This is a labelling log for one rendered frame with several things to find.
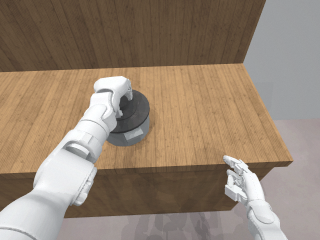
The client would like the knob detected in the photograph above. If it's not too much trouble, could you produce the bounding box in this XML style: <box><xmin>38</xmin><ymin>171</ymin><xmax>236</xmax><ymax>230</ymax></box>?
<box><xmin>119</xmin><ymin>95</ymin><xmax>129</xmax><ymax>111</ymax></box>

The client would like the left robot upper arm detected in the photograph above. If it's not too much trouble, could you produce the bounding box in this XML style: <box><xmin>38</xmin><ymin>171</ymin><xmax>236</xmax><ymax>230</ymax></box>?
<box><xmin>0</xmin><ymin>148</ymin><xmax>97</xmax><ymax>240</ymax></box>

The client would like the pot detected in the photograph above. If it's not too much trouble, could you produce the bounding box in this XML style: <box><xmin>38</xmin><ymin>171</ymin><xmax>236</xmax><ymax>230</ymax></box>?
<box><xmin>106</xmin><ymin>115</ymin><xmax>150</xmax><ymax>147</ymax></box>

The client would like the lid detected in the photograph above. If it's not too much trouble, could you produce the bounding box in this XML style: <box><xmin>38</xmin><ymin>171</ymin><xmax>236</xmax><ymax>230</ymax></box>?
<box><xmin>110</xmin><ymin>89</ymin><xmax>150</xmax><ymax>134</ymax></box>

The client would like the left robot hand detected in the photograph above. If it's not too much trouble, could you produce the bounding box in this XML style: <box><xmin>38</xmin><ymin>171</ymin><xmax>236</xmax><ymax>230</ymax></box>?
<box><xmin>93</xmin><ymin>76</ymin><xmax>133</xmax><ymax>118</ymax></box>

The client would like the robot right forearm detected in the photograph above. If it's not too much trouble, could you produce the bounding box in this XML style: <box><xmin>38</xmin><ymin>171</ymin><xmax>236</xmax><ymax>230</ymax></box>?
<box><xmin>246</xmin><ymin>200</ymin><xmax>288</xmax><ymax>240</ymax></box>

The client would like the right robot hand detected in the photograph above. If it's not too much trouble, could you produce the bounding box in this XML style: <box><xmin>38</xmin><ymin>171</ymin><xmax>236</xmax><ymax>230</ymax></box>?
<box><xmin>223</xmin><ymin>155</ymin><xmax>265</xmax><ymax>209</ymax></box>

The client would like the table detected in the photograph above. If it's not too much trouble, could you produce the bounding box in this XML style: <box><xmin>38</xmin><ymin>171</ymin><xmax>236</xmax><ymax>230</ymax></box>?
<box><xmin>0</xmin><ymin>0</ymin><xmax>294</xmax><ymax>219</ymax></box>

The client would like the robot left forearm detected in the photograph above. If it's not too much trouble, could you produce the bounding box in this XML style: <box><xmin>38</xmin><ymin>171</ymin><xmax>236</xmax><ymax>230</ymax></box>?
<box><xmin>33</xmin><ymin>86</ymin><xmax>121</xmax><ymax>188</ymax></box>

